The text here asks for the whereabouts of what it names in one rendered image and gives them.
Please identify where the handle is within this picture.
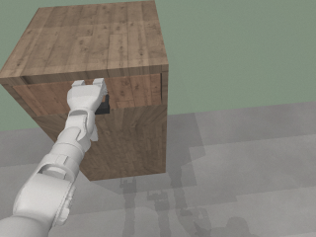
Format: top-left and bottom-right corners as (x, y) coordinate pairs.
(95, 94), (111, 115)

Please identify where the cabinet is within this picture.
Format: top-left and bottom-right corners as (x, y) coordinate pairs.
(0, 0), (169, 182)

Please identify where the robot left forearm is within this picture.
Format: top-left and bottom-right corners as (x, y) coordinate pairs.
(13, 107), (96, 214)

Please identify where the left robot upper arm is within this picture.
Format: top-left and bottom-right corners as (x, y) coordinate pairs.
(0, 173), (76, 237)

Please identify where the drawer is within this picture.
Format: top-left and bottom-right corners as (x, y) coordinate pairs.
(13, 73), (161, 116)

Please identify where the left robot hand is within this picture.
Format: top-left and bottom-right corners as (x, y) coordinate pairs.
(66, 78), (108, 141)

